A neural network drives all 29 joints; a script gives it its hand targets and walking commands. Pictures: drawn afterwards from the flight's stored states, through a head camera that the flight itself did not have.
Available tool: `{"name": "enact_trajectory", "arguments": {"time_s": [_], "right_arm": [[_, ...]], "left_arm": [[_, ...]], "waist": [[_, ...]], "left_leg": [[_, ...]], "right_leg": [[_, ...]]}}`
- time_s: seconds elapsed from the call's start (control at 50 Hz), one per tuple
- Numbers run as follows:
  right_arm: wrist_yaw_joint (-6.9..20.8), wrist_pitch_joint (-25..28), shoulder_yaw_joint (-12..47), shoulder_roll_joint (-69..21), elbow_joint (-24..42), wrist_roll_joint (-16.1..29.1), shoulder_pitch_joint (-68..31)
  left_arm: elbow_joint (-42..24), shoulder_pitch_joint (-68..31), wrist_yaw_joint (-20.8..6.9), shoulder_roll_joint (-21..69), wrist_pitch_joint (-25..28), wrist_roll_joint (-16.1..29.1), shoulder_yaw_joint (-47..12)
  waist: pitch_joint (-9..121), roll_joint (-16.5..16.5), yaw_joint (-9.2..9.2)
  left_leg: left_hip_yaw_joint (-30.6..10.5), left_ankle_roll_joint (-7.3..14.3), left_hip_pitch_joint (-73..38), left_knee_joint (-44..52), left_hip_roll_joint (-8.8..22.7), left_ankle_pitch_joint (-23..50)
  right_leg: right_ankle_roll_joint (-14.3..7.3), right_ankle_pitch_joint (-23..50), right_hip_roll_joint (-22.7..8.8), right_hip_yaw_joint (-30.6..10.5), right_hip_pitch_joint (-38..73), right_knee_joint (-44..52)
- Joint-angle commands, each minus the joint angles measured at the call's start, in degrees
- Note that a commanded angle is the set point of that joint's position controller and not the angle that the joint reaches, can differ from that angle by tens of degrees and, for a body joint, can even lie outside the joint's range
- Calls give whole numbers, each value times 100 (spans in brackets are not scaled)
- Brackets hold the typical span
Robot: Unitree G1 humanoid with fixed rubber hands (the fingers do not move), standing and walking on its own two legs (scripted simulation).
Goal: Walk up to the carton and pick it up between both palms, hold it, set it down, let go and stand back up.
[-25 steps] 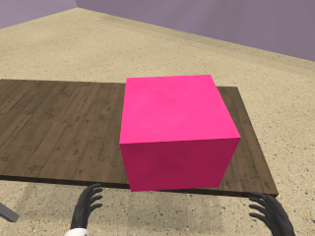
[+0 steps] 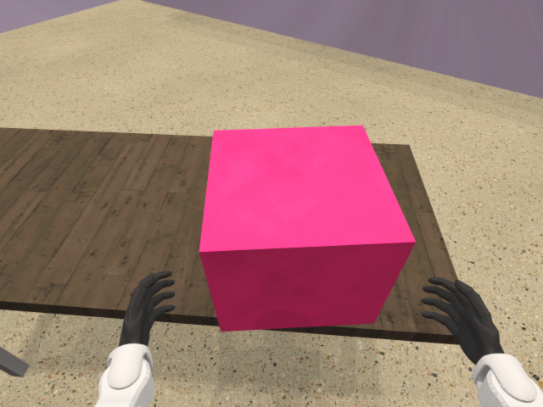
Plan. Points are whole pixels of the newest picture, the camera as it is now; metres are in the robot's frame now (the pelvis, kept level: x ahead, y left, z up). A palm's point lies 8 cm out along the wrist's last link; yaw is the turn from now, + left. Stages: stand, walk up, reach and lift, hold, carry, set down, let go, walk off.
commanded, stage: reach and lift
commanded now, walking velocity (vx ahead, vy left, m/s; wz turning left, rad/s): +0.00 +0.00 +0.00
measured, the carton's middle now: (293, 226) +0.45 +0.01 +0.01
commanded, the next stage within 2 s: none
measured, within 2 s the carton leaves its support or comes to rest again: neither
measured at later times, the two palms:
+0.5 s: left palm (131, 273) +0.29 +0.24 +0.08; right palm (482, 277) +0.31 -0.25 +0.07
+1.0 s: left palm (121, 213) +0.35 +0.25 +0.14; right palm (470, 203) +0.39 -0.24 +0.14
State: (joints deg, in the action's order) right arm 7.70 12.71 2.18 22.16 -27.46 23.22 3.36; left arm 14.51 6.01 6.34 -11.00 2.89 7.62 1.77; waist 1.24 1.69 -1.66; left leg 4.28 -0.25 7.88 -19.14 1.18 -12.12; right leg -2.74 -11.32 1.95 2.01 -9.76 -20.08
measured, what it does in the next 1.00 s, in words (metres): stands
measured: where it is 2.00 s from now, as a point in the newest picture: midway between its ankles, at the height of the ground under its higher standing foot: outside the picture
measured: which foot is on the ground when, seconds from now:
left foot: down 0.00-1.00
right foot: down 0.00-1.00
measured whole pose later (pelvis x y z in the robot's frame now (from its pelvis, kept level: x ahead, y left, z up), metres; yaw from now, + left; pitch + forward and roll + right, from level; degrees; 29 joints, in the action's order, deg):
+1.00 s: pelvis -0.01 +0.00 +0.00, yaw +1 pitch +6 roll +0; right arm 6.2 -17.4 0.9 32.0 -32.7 27.4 -34.0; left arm 9.6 -27.7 4.7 -17.5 -35.7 11.3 10.1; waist 4.3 0.0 -2.5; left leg 2.5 -0.1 14.8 -18.7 1.2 -10.4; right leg -2.6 -8.2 2.6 1.6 -15.1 -16.8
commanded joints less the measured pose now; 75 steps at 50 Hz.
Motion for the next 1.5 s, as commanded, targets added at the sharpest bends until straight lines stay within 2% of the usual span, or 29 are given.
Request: {"name": "enact_trajectory", "arguments": {"time_s": [0.0,0.1,0.22,0.28,0.34,0.4,0.44,0.5,0.52,0.56,0.62,0.68,0.72,0.76,0.82,0.84,0.92,0.98,1.02,1.06,1.1,1.12,1.18,1.22,1.26,1.28,1.3,1.36,1.48], "right_arm": [[-24,-3,-566,1108,1116,15,-1178],[26,-356,-731,1312,1687,7,-1571],[28,-887,-809,1576,1605,71,-2032],[49,-1102,-773,1559,1462,151,-2124],[135,-1282,-885,1685,1349,135,-2592],[143,-1476,-907,1719,1299,115,-2972],[122,-1560,-917,1773,1522,90,-3358],[101,-1656,-933,1803,1480,200,-3606],[91,-1732,-912,1878,1200,161,-3570],[55,-1895,-878,1940,1229,169,-3966],[3,-2056,-952,2030,1327,176,-4524],[-58,-2269,-824,2035,980,240,-4640],[-98,-2390,-774,2016,946,277,-4829],[-126,-2423,-888,2137,1128,316,-5178],[-100,-2623,-784,2207,470,345,-5540],[-101,-2666,-783,2200,541,365,-5688],[-162,-2754,-659,2276,335,443,-5798],[-176,-2760,-640,2283,539,459,-6286],[-190,-2787,-679,2309,397,456,-6546],[-202,-2824,-618,2242,366,416,-6803],[-229,-2862,-558,2302,250,463,-6940],[-253,-2865,-624,2358,182,474,-6971],[-235,-2966,-536,2408,-304,529,-7385],[-227,-2986,-456,2421,-595,537,-7495],[-241,-2967,-376,2414,-550,532,-7714],[-301,-2895,-658,2538,-180,486,-8018],[-317,-2922,-495,2556,-500,446,-8115],[-309,-2969,-327,2501,-939,569,-8390],[-227,-2970,1,2237,-1848,597,-8568]], "left_arm": [[-1226,-1112,-46,-677,-95,47,371],[-1811,-1533,24,-708,-520,120,422],[-1899,-1918,-84,-722,-1155,151,593],[-2061,-2019,-84,-736,-1432,65,691],[-2040,-2429,-70,-706,-1696,59,697],[-1915,-2778,-82,-828,-1891,89,743],[-1935,-3091,-62,-974,-1993,122,879],[-2114,-3385,-34,-968,-2111,229,830],[-1831,-3243,-75,-892,-2230,182,827],[-1766,-3610,-123,-1030,-2414,261,909],[-1949,-4149,-93,-1199,-2633,380,949],[-1737,-4290,-138,-1262,-2904,335,1040],[-1675,-4398,-145,-1326,-3051,299,1132],[-1970,-4754,-113,-1446,-3137,405,1062],[-1524,-5204,-132,-1409,-3358,402,970],[-1522,-5328,-129,-1490,-3420,398,1013],[-1524,-5367,-161,-1605,-3613,303,1151],[-1535,-5809,-168,-1738,-3599,469,1110],[-1379,-6112,-149,-1828,-3586,453,1119],[-1087,-6336,-154,-1883,-3574,542,1074],[-971,-6485,-130,-1920,-3568,569,1064],[-1005,-6514,-122,-1924,-3587,607,1003],[-596,-7022,-98,-2030,-3640,627,980],[-324,-7134,-75,-2044,-3664,552,987],[-124,-7275,-91,-2115,-3616,667,918],[-433,-7565,-126,-2304,-3623,826,852],[-117,-7656,-151,-2247,-3619,742,894],[323,-7961,-153,-2314,-3571,665,877],[1307,-8217,-166,-2138,-3330,645,625]], "waist": [[1021,162,45],[1422,-19,16],[1554,142,13],[1475,28,-30],[1506,-65,-23],[1555,1,1],[1805,117,-123],[2111,-36,-78],[1881,79,-17],[1889,191,-86],[2323,205,-69],[2309,176,-42],[2291,136,-137],[2706,40,-106],[2436,-64,-35],[2444,-31,-60],[2726,-69,-40],[2878,87,-48],[2848,-56,-71],[2909,101,-59],[3099,74,-121],[3247,17,-65],[3237,-102,-129],[3249,-147,-179],[3351,173,-155],[3939,355,-26],[3843,287,-68],[3729,186,-178],[3340,102,-208]], "left_leg": [[-247,-44,-16,172,-161,1287],[-240,-82,-372,89,-120,1756],[-272,-66,-469,168,-99,1903],[-275,-50,-535,168,-107,1950],[-303,-49,-481,203,-77,1646],[-304,6,-300,224,-91,1336],[-240,60,-119,245,-103,1178],[-283,-7,-216,120,-94,1640],[-308,-4,-263,103,-90,1658],[-291,49,-100,183,-100,1363],[-276,30,-78,126,-104,1422],[-287,36,-127,64,-127,1674],[-296,53,53,112,-139,1520],[-311,-20,-47,31,-124,1743],[-373,-59,-200,-23,-76,1783],[-352,-39,-137,-12,-86,1668],[-373,-81,-151,-90,-121,2111],[-363,-43,-20,-153,-136,2047],[-381,-56,170,-105,-136,1860],[-366,3,313,-119,-143,1751],[-366,-25,290,-114,-122,1835],[-402,-76,186,-182,-100,2088],[-407,-88,212,-190,-87,1951],[-407,-109,253,-224,-75,2102],[-408,-63,321,-209,-88,2049],[-366,14,264,-380,-131,2415],[-397,11,328,-307,-125,2415],[-398,-8,542,-212,-122,2219],[-415,2,674,-140,-90,1826]], "right_leg": [[126,1656,-169,-574,773,186],[71,1935,-113,-514,584,242],[66,2091,-40,-485,597,308],[56,2073,-48,-510,606,351],[-31,1497,-23,-448,325,457],[21,1391,-72,-483,348,417],[71,1308,-89,-504,437,359],[96,1902,-48,-491,545,264],[97,1895,-20,-468,514,299],[135,1643,-40,-487,501,317],[176,1681,-15,-455,515,252],[202,2051,-11,-469,674,228],[242,1988,-45,-503,794,196],[259,2159,5,-440,826,104],[185,1929,37,-363,439,197],[187,1814,25,-379,461,208],[284,2600,31,-382,918,79],[326,2607,25,-355,884,47],[331,2442,-8,-370,890,20],[348,2495,-32,-394,932,4],[356,2563,-5,-380,990,-58],[349,2768,28,-330,991,-97],[313,2365,17,-325,743,-34],[315,2594,25,-322,798,-78],[396,2759,19,-301,935,-115],[483,3523,7,-418,1004,-206],[516,3730,-15,-408,1121,-268],[489,3469,-28,-396,1186,-248],[417,2716,-21,-348,892,-90]]}}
